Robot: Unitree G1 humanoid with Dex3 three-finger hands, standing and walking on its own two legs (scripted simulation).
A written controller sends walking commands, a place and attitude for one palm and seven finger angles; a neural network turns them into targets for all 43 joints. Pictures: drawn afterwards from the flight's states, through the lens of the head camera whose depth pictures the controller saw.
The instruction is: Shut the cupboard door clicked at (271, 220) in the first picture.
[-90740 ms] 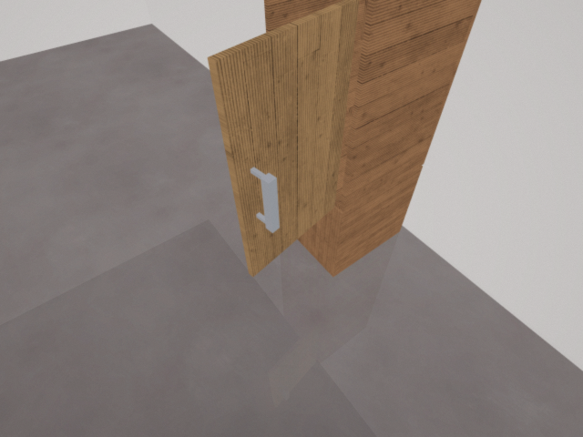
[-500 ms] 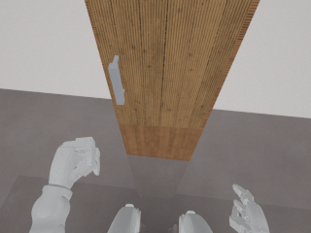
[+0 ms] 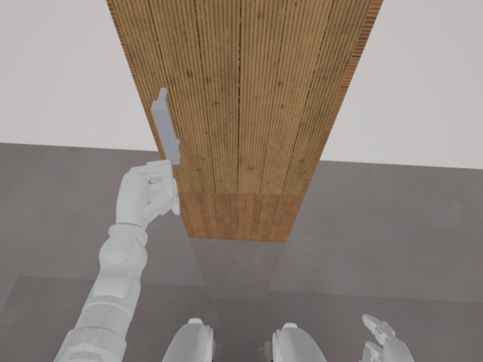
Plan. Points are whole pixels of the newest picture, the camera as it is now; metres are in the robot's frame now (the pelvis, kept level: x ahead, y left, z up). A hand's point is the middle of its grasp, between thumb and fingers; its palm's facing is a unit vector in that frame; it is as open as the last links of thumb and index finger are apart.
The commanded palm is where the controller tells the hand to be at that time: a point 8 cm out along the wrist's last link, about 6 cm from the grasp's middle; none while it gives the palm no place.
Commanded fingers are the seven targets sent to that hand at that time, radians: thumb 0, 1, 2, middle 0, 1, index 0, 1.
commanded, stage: bring the fist close to the handle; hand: left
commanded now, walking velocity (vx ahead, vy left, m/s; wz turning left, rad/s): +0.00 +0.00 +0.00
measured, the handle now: (168, 128) +0.52 +0.15 +0.04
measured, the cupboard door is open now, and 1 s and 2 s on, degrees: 2 1 0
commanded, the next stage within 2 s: push the door shut along its arc in 0.62 s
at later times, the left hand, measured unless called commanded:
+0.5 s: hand (191, 164) +0.44 +0.10 +0.04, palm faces -0.01 -1.00 -0.03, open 3.1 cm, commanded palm +0.41 +0.15 +0.04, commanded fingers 0.00 0.90 0.90 -1.30 -1.50 -1.30 -1.50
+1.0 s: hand (200, 152) +0.47 +0.09 +0.04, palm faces -0.08 -1.00 -0.06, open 3.2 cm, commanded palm +0.45 +0.14 +0.04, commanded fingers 0.00 0.90 0.90 -1.30 -1.50 -1.30 -1.50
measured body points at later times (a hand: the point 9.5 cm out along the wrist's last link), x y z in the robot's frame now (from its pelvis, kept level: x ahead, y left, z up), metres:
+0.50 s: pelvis +0.00 -0.01 +0.00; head +0.11 -0.02 +0.44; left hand +0.43 +0.15 +0.05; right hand +0.05 -0.27 -0.13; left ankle +0.04 +0.12 -0.64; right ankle +0.02 -0.12 -0.64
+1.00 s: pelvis -0.01 -0.01 -0.01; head +0.11 -0.01 +0.43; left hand +0.46 +0.14 +0.05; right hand +0.07 -0.27 -0.13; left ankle +0.04 +0.12 -0.64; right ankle +0.02 -0.12 -0.64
